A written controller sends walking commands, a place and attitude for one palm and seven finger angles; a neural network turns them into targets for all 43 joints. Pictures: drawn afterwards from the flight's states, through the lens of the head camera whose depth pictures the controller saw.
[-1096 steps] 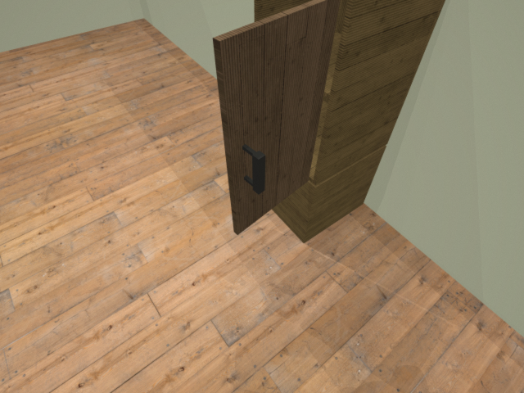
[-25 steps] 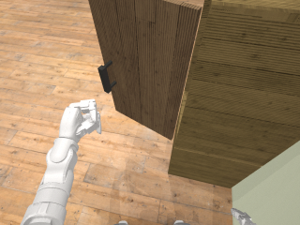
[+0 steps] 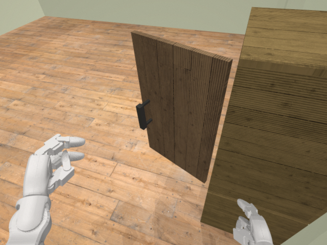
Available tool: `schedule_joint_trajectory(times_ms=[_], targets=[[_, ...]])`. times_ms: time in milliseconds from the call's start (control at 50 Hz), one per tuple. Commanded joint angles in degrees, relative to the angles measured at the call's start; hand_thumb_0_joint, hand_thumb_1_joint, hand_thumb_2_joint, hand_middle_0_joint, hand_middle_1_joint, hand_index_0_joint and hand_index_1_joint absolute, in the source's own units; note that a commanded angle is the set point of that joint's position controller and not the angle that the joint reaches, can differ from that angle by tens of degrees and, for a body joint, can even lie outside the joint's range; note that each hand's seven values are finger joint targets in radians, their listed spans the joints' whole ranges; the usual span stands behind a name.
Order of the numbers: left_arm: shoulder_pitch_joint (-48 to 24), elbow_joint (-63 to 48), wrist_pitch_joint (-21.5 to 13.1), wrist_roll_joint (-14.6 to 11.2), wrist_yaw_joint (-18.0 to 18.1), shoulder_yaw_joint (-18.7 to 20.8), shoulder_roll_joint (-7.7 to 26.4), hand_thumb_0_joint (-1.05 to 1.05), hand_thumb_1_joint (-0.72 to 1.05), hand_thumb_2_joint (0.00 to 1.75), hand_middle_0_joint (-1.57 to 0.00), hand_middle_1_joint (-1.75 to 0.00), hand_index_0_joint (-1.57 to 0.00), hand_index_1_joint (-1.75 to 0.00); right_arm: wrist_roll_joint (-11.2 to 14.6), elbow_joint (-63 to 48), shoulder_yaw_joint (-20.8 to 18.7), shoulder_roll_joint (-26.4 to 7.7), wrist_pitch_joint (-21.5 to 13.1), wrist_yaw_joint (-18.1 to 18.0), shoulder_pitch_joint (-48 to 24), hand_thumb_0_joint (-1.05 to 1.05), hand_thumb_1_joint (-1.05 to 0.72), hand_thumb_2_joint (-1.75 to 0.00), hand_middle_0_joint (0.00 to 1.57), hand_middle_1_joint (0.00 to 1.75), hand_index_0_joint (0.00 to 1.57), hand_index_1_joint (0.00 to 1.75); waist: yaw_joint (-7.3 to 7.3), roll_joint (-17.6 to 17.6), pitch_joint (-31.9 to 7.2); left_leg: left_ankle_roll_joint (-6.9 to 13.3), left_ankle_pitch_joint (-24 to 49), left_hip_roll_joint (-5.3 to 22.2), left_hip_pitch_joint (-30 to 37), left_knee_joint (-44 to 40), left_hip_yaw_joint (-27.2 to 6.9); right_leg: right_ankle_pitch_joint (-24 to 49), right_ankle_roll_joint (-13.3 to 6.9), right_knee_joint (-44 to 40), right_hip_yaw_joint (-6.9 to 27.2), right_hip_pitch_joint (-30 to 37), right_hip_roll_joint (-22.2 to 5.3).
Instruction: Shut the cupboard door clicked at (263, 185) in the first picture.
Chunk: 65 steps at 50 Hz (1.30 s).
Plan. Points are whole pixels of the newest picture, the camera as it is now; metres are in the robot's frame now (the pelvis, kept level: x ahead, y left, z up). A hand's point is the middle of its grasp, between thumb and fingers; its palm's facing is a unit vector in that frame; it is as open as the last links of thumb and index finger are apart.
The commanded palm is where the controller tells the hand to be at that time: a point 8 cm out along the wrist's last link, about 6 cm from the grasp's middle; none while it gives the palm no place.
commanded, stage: draw the hand back to the body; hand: left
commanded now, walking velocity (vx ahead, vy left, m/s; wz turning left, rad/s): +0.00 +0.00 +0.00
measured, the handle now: (145, 114) +0.61 +0.16 -0.07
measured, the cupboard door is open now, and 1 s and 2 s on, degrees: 71 71 71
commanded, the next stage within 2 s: step back with the hand held close in 0.58 s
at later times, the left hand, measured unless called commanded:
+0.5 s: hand (36, 186) +0.17 +0.25 +0.15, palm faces +0.45 -0.79 -0.42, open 7.3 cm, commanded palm +0.13 +0.29 +0.17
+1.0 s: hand (29, 177) +0.19 +0.27 +0.15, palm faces +0.36 -0.79 -0.50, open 7.4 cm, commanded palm +0.13 +0.31 +0.17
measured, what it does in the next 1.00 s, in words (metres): stands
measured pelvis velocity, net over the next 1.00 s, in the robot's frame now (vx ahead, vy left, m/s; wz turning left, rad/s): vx -0.02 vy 0.02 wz -0.04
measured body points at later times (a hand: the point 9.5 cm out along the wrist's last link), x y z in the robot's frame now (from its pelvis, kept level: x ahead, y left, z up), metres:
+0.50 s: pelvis -0.01 -0.01 +0.00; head -0.03 -0.04 +0.45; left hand +0.15 +0.29 +0.18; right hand +0.17 -0.23 -0.09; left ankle -0.03 +0.11 -0.74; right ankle -0.03 -0.11 -0.74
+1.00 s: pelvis -0.02 +0.02 +0.00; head -0.02 +0.00 +0.45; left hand +0.16 +0.31 +0.18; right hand +0.14 -0.24 -0.09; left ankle -0.03 +0.11 -0.74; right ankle -0.03 -0.11 -0.74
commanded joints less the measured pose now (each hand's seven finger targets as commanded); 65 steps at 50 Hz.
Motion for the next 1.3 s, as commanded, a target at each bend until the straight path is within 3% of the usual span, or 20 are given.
schedule_joint_trajectory(times_ms=[0, 120, 180, 220, 260, 380, 480, 560, 680, 700, 740, 780, 820, 920, 980, 1020, 1120, 1220, 1260, 1280], targets=[[-3.78, -17.98, -3.75, -0.09, 1.02, 9.24, 10.89, 0.0, 0.9, 0.9, -0.45, -0.57, -0.45, -0.57, -0.48, -7.86, -2.64, -6.03, -3.46, -0.29, -5.5, 0.0, -0.9, -0.9, 0.2, 0.3, 0.2, 0.3, -0.54, -0.5, -6.37, 0.25, 22.68, 1.84, 3.09, -2.27, -0.16, 19.68, 0.15, -2.33, 0.48, 3.51, -0.65], [3.46, -24.84, -5.02, -0.14, 1.68, 15.46, 14.14, 0.0, 0.9, 0.9, -0.28, -0.39, -0.28, -0.39, -0.64, -7.11, -3.35, -6.14, -5.37, 0.14, -5.45, 0.0, -0.9, -0.9, 0.2, 0.3, 0.2, 0.3, 0.32, 0.95, -6.7, 0.26, 24.33, 1.86, 2.87, -1.75, 0.06, 20.07, 0.38, -2.16, 0.49, 3.93, -0.82], [7.71, -25.14, -5.69, -0.6, 1.89, 19.07, 15.77, 0.0, 0.9, 0.9, -0.2, -0.3, -0.2, -0.3, -0.57, -6.63, -3.72, -6.23, -6.2, 0.18, -5.33, 0.0, -0.9, -0.9, 0.2, 0.3, 0.2, 0.3, 0.76, -1.04, -4.98, 0.45, 22.23, 1.87, 1.52, -1.83, 0.24, 19.03, 0.51, -2.44, 0.57, 3.53, -0.97], [7.4, -22.19, -5.82, -0.39, 1.53, 15.55, 11.92, 0.0, 0.9, 0.9, -0.2, -0.3, -0.2, -0.3, -0.51, -5.93, -3.93, -6.46, -6.39, 0.18, -5.03, 0.0, -0.9, -0.9, 0.2, 0.3, 0.2, 0.3, -0.21, -2.05, -1.6, 0.48, 18.53, 1.97, 0.79, -2.42, 0.42, 15.49, 0.65, -3.01, 0.35, 0.67, -0.88], [6.52, -19.88, -5.83, -0.33, 1.49, 14.72, 11.28, 0.0, 0.9, 0.9, -0.2, -0.3, -0.2, -0.3, -0.54, -5.35, -4.31, -7.16, -6.71, -0.07, -4.79, 0.0, -0.9, -0.9, 0.2, 0.3, 0.2, 0.3, -0.52, -3.97, 0.21, 0.88, 15.49, 1.95, 0.59, -2.71, 0.59, 12.97, 0.72, -4.05, 0.58, -0.67, -0.88], [3.82, -21.34, -7.06, -0.36, 1.88, 16.44, 13.8, 0.0, 0.9, 0.9, -0.2, -0.3, -0.2, -0.3, -0.61, -5.32, -4.3, -6.85, -7.49, -0.81, -5.88, 0.0, -0.9, -0.9, 0.2, 0.3, 0.2, 0.3, 0.36, -3.63, -2.21, 1.57, 11.16, 1.25, 0.79, -2.98, 0.7, 8.76, 0.76, -4.71, 1.75, 0.63, -1.4], [4.58, -24.0, -7.65, -0.01, 2.26, 17.34, 14.68, 0.0, 0.9, 0.9, -0.2, -0.3, -0.2, -0.3, -0.68, -5.06, -3.98, -6.21, -8.58, -0.8, -6.16, 0.0, -0.9, -0.9, 0.2, 0.3, 0.2, 0.3, 0.69, 1.38, -2.58, 1.15, 12.51, 1.11, 1.08, -2.9, 0.77, 10.33, 0.32, -4.56, 1.89, 1.51, -1.22], [5.88, -21.51, -7.53, -0.24, 2.01, 17.84, 14.54, 0.0, 0.9, 0.9, -0.2, -0.3, -0.2, -0.3, -0.62, -4.74, -4.14, -6.41, -8.67, -0.67, -6.0, 0.0, -0.9, -0.9, 0.2, 0.3, 0.2, 0.3, 0.58, -1.16, 0.06, 0.98, 10.89, 1.37, 0.09, -3.28, 0.79, 8.02, 0.43, -6.03, 2.04, 0.12, -0.88], [5.43, -21.08, -7.73, -0.51, 1.56, 16.58, 13.04, 0.0, 0.9, 0.9, -0.2, -0.3, -0.2, -0.3, -0.51, -5.14, -4.32, -6.41, -8.33, -0.56, -5.93, 0.0, -0.9, -0.9, 0.2, 0.3, 0.2, 0.3, 0.29, -0.94, 0.5, 1.11, 9.53, 1.5, 0.62, -3.97, 0.97, 6.15, 0.56, -6.37, 2.12, -0.27, -0.97], [-0.67, -24.14, -10.14, -0.08, 2.25, 22.01, 18.68, 0.0, 0.9, 0.9, -0.2, -0.3, -0.2, -0.3, 0.03, -6.41, -5.17, -9.07, -6.91, -0.27, -5.46, 0.0, -0.9, -0.9, 0.2, 0.3, 0.2, 0.3, -2.27, -0.66, 2.27, 1.76, 3.95, 2.26, -3.52, -0.26, 0.2, 5.94, -0.25, -9.83, 9.76, -5.64, -4.23], [5.77, -20.16, -11.14, 0.23, 2.07, 17.93, 14.17, 0.0, 0.9, 0.9, -0.2, -0.3, -0.2, -0.3, -0.36, -5.5, -5.51, -8.45, -5.57, -0.07, -5.01, 0.0, -0.9, -0.9, 0.2, 0.3, 0.2, 0.3, -2.77, -4.79, 0.15, 1.64, 2.78, 1.73, -3.05, 2.75, -0.52, 4.43, -1.3, -10.98, 11.66, -7.85, -7.01], [7.36, -20.28, -12.09, 0.31, 2.26, 18.41, 14.57, 0.0, 0.9, 0.9, -0.2, -0.3, -0.2, -0.3, -0.29, -5.61, -5.72, -8.11, -4.73, -0.15, -4.91, 0.0, -0.9, -0.9, 0.2, 0.3, 0.2, 0.3, -2.92, -5.23, -2.54, 1.54, 4.97, 1.93, -3.29, 2.81, -0.95, 8.01, -1.75, -8.83, 10.45, -6.59, -7.75], [9.19, -21.34, -12.39, 0.05, 2.57, 19.26, 15.24, 0.0, 0.9, 0.9, -0.2, -0.3, -0.2, -0.3, -0.25, -6.29, -6.18, -8.61, -3.77, -0.35, -4.88, 0.0, -0.9, -0.9, 0.2, 0.3, 0.2, 0.3, -2.98, -4.04, -5.72, 1.46, 9.94, 2.81, -2.6, 1.14, -1.2, 15.27, -1.04, -5.11, 8.09, -4.14, -6.28], [12.27, -24.59, -11.66, -0.45, 3.05, 21.84, 17.63, 0.0, 0.9, 0.9, -0.2, -0.3, -0.2, -0.3, -0.01, -8.79, -6.53, -9.0, -1.22, -1.15, -4.94, 0.0, -0.9, -0.9, 0.2, 0.3, 0.2, 0.3, -2.82, -1.74, -11.18, 0.89, 28.26, 4.91, -3.53, 1.11, -2.04, 32.19, 0.36, 3.7, 4.69, 1.63, -3.8], [14.9, -25.73, -10.82, -0.6, 3.1, 22.23, 17.69, 0.0, 0.9, 0.9, -0.2, -0.3, -0.2, -0.3, 0.09, -9.93, -6.53, -8.94, -0.07, -1.28, -4.55, 0.0, -0.9, -0.9, 0.2, 0.3, 0.2, 0.3, -2.7, -0.74, -12.32, 0.54, 32.48, 5.86, -5.11, 1.69, -2.58, 33.55, 0.48, 6.49, 4.73, 2.22, -3.52], [15.55, -26.05, -10.55, -0.64, 3.23, 22.47, 17.7, 0.0, 0.9, 0.9, -0.2, -0.3, -0.2, -0.3, 0.04, -10.46, -6.61, -9.14, 0.38, -1.28, -4.4, 0.0, -0.9, -0.9, 0.2, 0.3, 0.2, 0.3, -2.78, -0.7, -11.17, 0.8, 28.95, 6.55, -7.5, 0.88, -2.99, 30.08, 0.74, 7.19, 4.99, 1.61, -2.97], [15.17, -26.26, -11.1, -0.21, 3.75, 22.73, 17.35, 0.0, 0.9, 0.9, -0.2, -0.3, -0.2, -0.3, -0.04, -10.66, -6.43, -9.64, 0.19, -1.45, -3.84, 0.0, -0.9, -0.9, 0.2, 0.3, 0.2, 0.3, -3.09, -0.17, -7.29, 2.47, 9.44, 7.34, -18.8, -2.91, -5.33, 20.56, 1.17, 8.37, 5.79, 3.48, -1.81], [11.96, -26.96, -12.6, 0.96, 4.13, 22.78, 16.75, 0.0, 0.9, 0.9, -0.2, -0.3, -0.2, -0.3, 0.08, -10.91, -6.15, -9.94, -1.15, -1.58, -3.72, 0.0, -0.9, -0.9, 0.2, 0.3, 0.2, 0.3, -3.38, 1.92, -3.42, 4.83, -15.64, 8.74, -32.92, -8.08, -7.97, 12.7, 1.89, 12.33, 5.17, 8.04, -0.15], [10.15, -27.81, -13.43, 1.64, 4.22, 24.01, 17.93, 0.0, 0.9, 0.9, -0.2, -0.3, -0.2, -0.3, -0.16, -10.69, -6.3, -10.38, -2.0, -1.69, -4.09, 0.0, -0.9, -0.9, 0.2, 0.3, 0.2, 0.3, -3.16, 3.59, -3.39, 5.73, -20.72, 9.64, -36.94, -9.3, -9.18, 12.17, 2.18, 14.36, 4.92, 10.46, 0.62], [10.03, -28.29, -13.77, 1.72, 4.22, 22.92, 16.54, 0.0, 0.9, 0.9, -0.2, -0.3, -0.2, -0.3, -0.15, -10.58, -6.07, -9.9, -2.39, -1.62, -3.24, 0.0, -0.9, -0.9, 0.2, 0.3, 0.2, 0.3, -3.41, 3.33, -3.28, 5.72, -21.42, 9.76, -37.69, -9.2, -9.42, 11.83, 2.18, 15.36, 4.47, 10.49, 0.59]])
